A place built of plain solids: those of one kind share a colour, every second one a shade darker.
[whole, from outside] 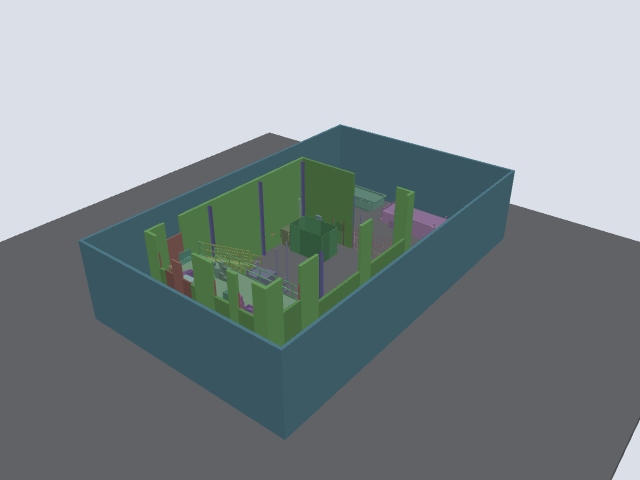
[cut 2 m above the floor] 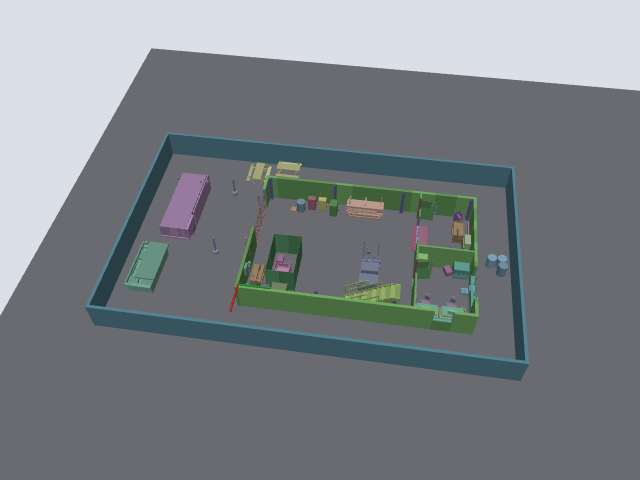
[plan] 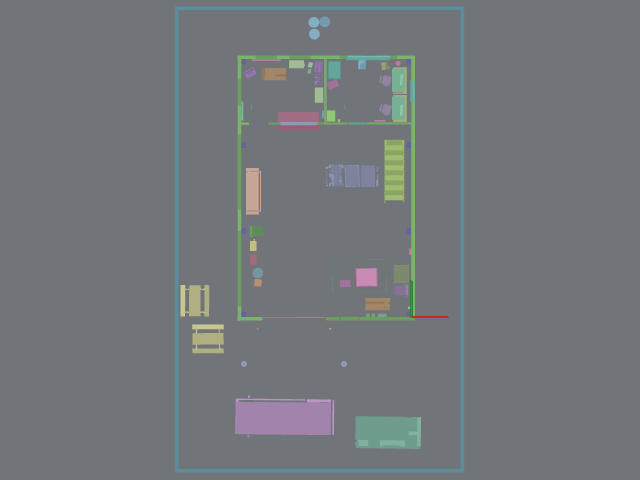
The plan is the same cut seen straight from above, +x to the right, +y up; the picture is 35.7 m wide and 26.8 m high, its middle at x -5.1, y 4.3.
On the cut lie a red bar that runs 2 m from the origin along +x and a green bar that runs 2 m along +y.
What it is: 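A works' own stores building on a factory's ground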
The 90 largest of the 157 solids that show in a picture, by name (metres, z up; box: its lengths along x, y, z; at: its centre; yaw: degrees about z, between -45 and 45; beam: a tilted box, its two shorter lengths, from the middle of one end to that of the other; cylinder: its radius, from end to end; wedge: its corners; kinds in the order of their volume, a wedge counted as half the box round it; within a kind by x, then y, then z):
{
 "yard_bound_1": {"box": [0.2, 26.03, 5.85], "at": [-13.1, 4.33, 2.88]},
 "yard_bound_2": {"box": [16.16, 0.2, 5.85], "at": [-5.12, -8.58, 2.88]},
 "yard_bound_3": {"box": [16.16, 0.2, 5.85], "at": [-5.12, 17.24, 2.88]},
 "yard_bound_4": {"box": [0.2, 26.03, 5.85], "at": [2.86, 4.33, 2.88]},
 "wall_1": {"box": [0.2, 0.81, 6.25], "at": [-9.6, 0.2, 3.08]},
 "wall_2": {"box": [0.2, 4.21, 2.95], "at": [-9.6, 2.7, 1.43]},
 "wall_3": {"box": [0.2, 1.21, 6.25], "at": [-9.6, 5.4, 3.08]},
 "wall_4": {"box": [0.2, 4.21, 2.95], "at": [-9.6, 8.1, 1.43]},
 "wall_5": {"box": [0.2, 0.61, 6.25], "at": [-9.6, 10.5, 3.08]},
 "wall_6": {"box": [0.2, 1.01, 6.25], "at": [-9.6, 11.3, 3.08]},
 "wall_7": {"box": [0.2, 1.51, 4.0], "at": [-9.6, 12.55, 1.95]},
 "wall_8": {"box": [0.2, 1.31, 6.25], "at": [-9.6, 13.95, 3.08]},
 "wall_9": {"box": [1.01, 0.2, 6.25], "at": [-9.2, 14.5, 3.08]},
 "wall_10": {"box": [1.36, 0.2, 6.25], "at": [-9.03, -0.1, 3.08]},
 "wall_11": {"box": [1.21, 0.2, 4.0], "at": [-8.1, 14.5, 1.95]},
 "wall_12": {"box": [0.71, 0.2, 6.25], "at": [-7.15, 14.5, 3.08]},
 "wall_13": {"box": [1.21, 0.2, 4.0], "at": [-6.2, 14.5, 1.95]},
 "wall_14": {"box": [0.81, 0.2, 6.25], "at": [-5.2, 14.5, 3.08]},
 "wall_15": {"box": [0.06, 3.6, 2.65], "at": [-4.83, 12.6, 1.27]},
 "wall_16": {"box": [0.06, 3.6, 2.65], "at": [-4.77, 12.6, 1.27]},
 "wall_17": {"box": [0.81, 0.2, 6.25], "at": [-4.4, 14.5, 3.08]},
 "wall_18": {"box": [1.26, 0.06, 2.77], "at": [-4.23, 10.77, 1.33]},
 "wall_19": {"box": [0.41, 0.2, 4.0], "at": [-3.8, 14.5, 1.95]},
 "wall_20": {"box": [4.96, 0.2, 6.25], "at": [-2.27, -0.1, 3.08]},
 "wall_21": {"box": [2.5, 0.06, 2.77], "at": [-1.25, 10.77, 1.33]},
 "wall_22": {"box": [2.5, 0.06, 2.65], "at": [-1.25, 10.83, 1.27]},
 "wall_23": {"box": [0.41, 0.2, 4.0], "at": [-1.0, 14.5, 1.95]},
 "wall_24": {"box": [1.01, 0.2, 6.25], "at": [-0.3, 14.5, 3.08]},
 "wall_25": {"box": [0.2, 11.0, 6.25], "at": [0.1, 5.3, 3.08]},
 "wall_26": {"box": [0.2, 1.21, 6.25], "at": [0.1, 11.4, 3.08]},
 "wall_27": {"box": [0.2, 1.21, 1.05], "at": [0.1, 12.6, 0.47]},
 "wall_28": {"box": [0.2, 1.41, 6.25], "at": [0.1, 13.9, 3.08]},
 "raised_floor_deck_1": {"box": [9.56, 3.72, 0.2], "at": [-4.75, 12.57, 2.7]},
 "beyond_van_1": {"box": [3.79, 0.08, 1.48], "at": [-7.83, -4.61, 0.68], "yaw": -0.6},
 "beyond_van_2": {"box": [5.29, 1.81, 0.65], "at": [-7.14, -5.66, 0.97], "yaw": -0.6},
 "beyond_van_3": {"box": [1.36, 0.16, 1.0], "at": [-5.16, -4.68, 0.79], "yaw": -0.6},
 "beyond_skip_1": {"box": [0.65, 1.67, 0.12], "at": [-2.07, -6.44, 1.03], "yaw": -0.8},
 "beyond_skip_2": {"box": [2.98, 1.32, 0.09], "at": [-1.63, -6.22, 1.19], "yaw": -0.8},
 "beyond_skip_3": {"box": [3.6, 0.12, 0.15], "at": [-1.31, -7.28, 1.17], "yaw": -0.8},
 "beyond_skip_4": {"box": [3.23, 1.61, 0.58], "at": [-1.29, -6.45, 0.67], "yaw": -0.8},
 "beyond_skip_5": {"box": [1.55, 0.75, 0.12], "at": [-0.35, -6.01, 1.03], "yaw": -0.8},
 "beyond_skip_6": {"box": [0.77, 0.73, 0.12], "at": [0.03, -6.95, 1.03], "yaw": -0.8},
 "rack_mid_1": {"box": [0.74, 1.14, 0.97], "at": [-3.3, 7.87, 0.63], "yaw": 1.9},
 "rack_mid_2": {"box": [0.78, 1.18, 0.28], "at": [-3.29, 7.87, 0.09]},
 "rack_mid_3": {"box": [0.8, 1.2, 0.98], "at": [-2.43, 7.86, 0.44]},
 "rack_mid_4": {"box": [0.1, 0.7, 1.0], "at": [-1.88, 7.63, 0.45]},
 "wall_over_deck_1": {"box": [1.31, 0.1, 1.16], "at": [-3.38, 14.46, 3.36]},
 "wall_over_deck_2": {"box": [0.81, 0.1, 2.22], "at": [-2.38, 14.46, 3.89]},
 "wall_over_deck_3": {"box": [1.26, 0.1, 1.16], "at": [-1.4, 14.46, 3.36]},
 "wall_over_deck_4": {"box": [0.1, 3.72, 2.22], "at": [0.06, 12.57, 3.89]},
 "card_cage_1": {"box": [0.76, 0.95, 1.45], "at": [-0.56, 2.41, 0.68]},
 "plan_chest_small_1": {"box": [0.73, 1.02, 0.42], "at": [-4.31, 13.79, 0.73]},
 "plan_chest_small_2": {"box": [0.64, 0.92, 1.01], "at": [-4.3, 13.79, 0.45]},
 "beyond_drums_1": {"cylinder": 0.3, "from": [-5.44, 16.45, -0.06], "to": [-5.44, 16.45, 0.87]},
 "beyond_drums_2": {"cylinder": 0.3, "from": [-5.41, 15.79, -0.06], "to": [-5.41, 15.79, 0.87]},
 "beyond_drums_3": {"cylinder": 0.3, "from": [-4.84, 16.48, -0.06], "to": [-4.84, 16.48, 0.87]},
 "packing_desk_1": {"box": [0.58, 0.48, 0.43], "at": [-7.88, 13.65, 0.69]},
 "packing_desk_2": {"box": [1.18, 0.37, 0.46], "at": [-7.58, 13.72, 0.67]},
 "packing_desk_3": {"box": [1.35, 0.37, 0.47], "at": [-1.88, 0.56, 0.67]},
 "filing_lateral_1": {"box": [0.9, 0.48, 1.05], "at": [-2.81, 14.11, 3.28]},
 "roll_cab_1": {"box": [0.83, 0.42, 0.43], "at": [-6.41, 14.13, 1.06]},
 "roll_cab_2": {"box": [0.46, 0.85, 0.76], "at": [-5.15, 12.39, 0.49]},
 "filing_tall_1": {"box": [0.47, 0.62, 1.37], "at": [-4.47, 11.22, 0.64]},
 "bar_rack_1": {"box": [0.71, 2.6, 0.16], "at": [-8.88, 7.02, 0.9]},
 "bar_rack_2": {"box": [0.38, 2.0, 0.11], "at": [-8.76, 6.86, 0.48]},
 "wheelie_bin_1": {"box": [0.62, 0.51, 1.12], "at": [-0.62, 1.47, 0.51]},
 "spill_kit_1": {"box": [0.62, 0.51, 1.12], "at": [-8.57, 4.8, 0.51]},
 "stillage_1": {"box": [1.2, 1.0, 0.22], "at": [-2.5, 2.21, 0.06], "yaw": 0.8},
 "stair_openriser_1": {"box": [1.1, 0.3, 0.23], "at": [-0.95, 6.66, 0.06]},
 "stair_openriser_2": {"box": [1.1, 0.3, 0.18], "at": [-0.95, 6.94, 0.26]},
 "stair_openriser_3": {"box": [1.1, 0.3, 0.18], "at": [-0.95, 7.22, 0.43]},
 "stair_openriser_4": {"box": [1.1, 0.3, 0.18], "at": [-0.95, 7.5, 0.61]},
 "drum_1": {"cylinder": 0.3, "from": [-8.57, 2.45, 0.0], "to": [-8.57, 2.45, 0.87]},
 "mesh_cage_1": {"box": [1.44, 0.025, 2.3], "at": [-3.65, 1.4, 1.23]},
 "mesh_cage_2": {"box": [1.17, 0.025, 2.21], "at": [-2.92, 3.2, 1.21]},
 "mesh_cage_3": {"box": [1.44, 0.025, 2.3], "at": [-2.15, 1.4, 1.23]},
 "desk_load_tidy_1": {"box": [0.72, 1.3, 0.12], "at": [-0.72, 11.66, 0.8]},
 "desk_load_tidy_2": {"box": [0.72, 1.3, 0.12], "at": [-0.72, 13.23, 0.8]},
 "carton_1": {"box": [0.6, 0.4, 0.45], "at": [-4.38, 12.98, 0.17], "yaw": 22.5},
 "carton_2": {"box": [0.6, 0.4, 0.45], "at": [-3.69, 1.87, 0.17], "yaw": 2.1},
 "charger_1": {"box": [0.36, 0.56, 0.98], "at": [-8.83, 3.96, 0.59]},
 "truck_charger_1": {"box": [0.36, 0.56, 0.98], "at": [-8.83, 3.21, 0.59]},
 "beyond_bench_table_1": {"box": [0.64, 1.74, 0.06], "at": [-12.09, 0.91, 0.72], "yaw": -0.3},
 "beyond_bench_table_2": {"box": [1.74, 0.64, 0.06], "at": [-11.35, -1.22, 0.72], "yaw": 0.2},
 "archive_row_1": {"box": [0.39, 0.33, 0.87], "at": [-5.47, 13.49, 3.18], "yaw": 7.8},
 "paper_boxes_1": {"box": [0.32, 0.24, 1.03], "at": [-3.0, 11.54, 3.27], "yaw": 0.1},
 "downpipe_1": {"box": [0.18, 0.13, 3.05], "at": [-0.1, 0.51, 1.49]},
 "desk_works_1": {"box": [0.19, 1.46, 0.24], "at": [-0.35, 13.2, 0.62]},
 "distribution_board_1": {"box": [0.5, 0.18, 0.7], "at": [-1.63, 0.09, 1.5]},
 "radiator_1": {"box": [1.62, 0.1, 0.37], "at": [-8.1, 14.34, 0.14]}
}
